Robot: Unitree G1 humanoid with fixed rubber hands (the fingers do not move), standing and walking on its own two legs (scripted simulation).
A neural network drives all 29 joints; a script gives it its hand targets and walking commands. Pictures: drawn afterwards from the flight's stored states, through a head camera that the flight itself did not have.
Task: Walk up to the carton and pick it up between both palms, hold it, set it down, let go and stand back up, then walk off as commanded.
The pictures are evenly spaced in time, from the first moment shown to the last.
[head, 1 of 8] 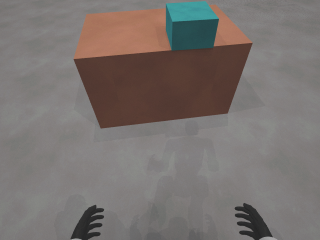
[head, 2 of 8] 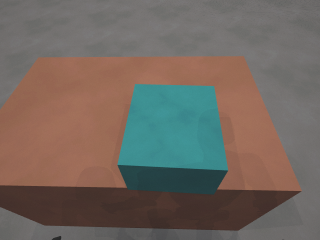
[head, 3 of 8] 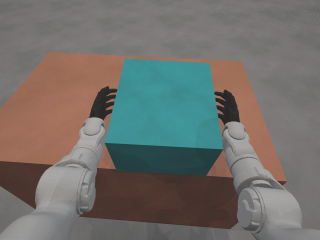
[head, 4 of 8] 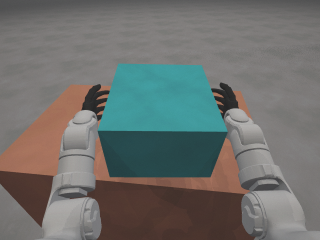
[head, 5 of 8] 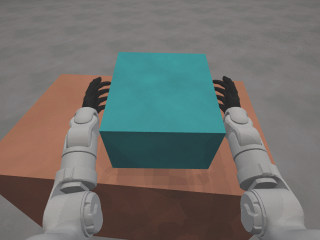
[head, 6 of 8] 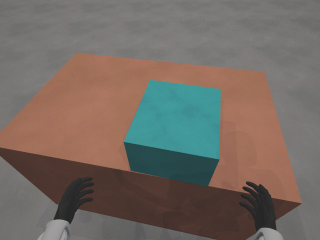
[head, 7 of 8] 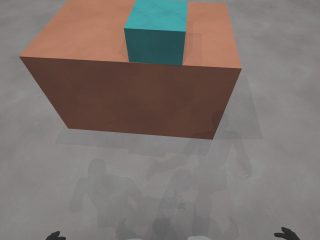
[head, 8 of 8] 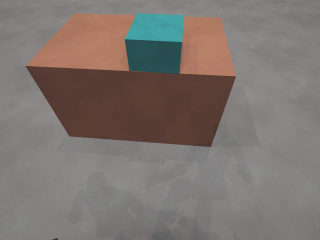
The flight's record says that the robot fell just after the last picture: no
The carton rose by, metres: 0.21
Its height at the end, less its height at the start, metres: +0.00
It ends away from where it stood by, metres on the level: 0.02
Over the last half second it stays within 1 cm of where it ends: yes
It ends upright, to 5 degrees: yes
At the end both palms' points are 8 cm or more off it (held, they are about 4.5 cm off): yes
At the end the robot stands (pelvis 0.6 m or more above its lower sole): yes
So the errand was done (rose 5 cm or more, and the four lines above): yes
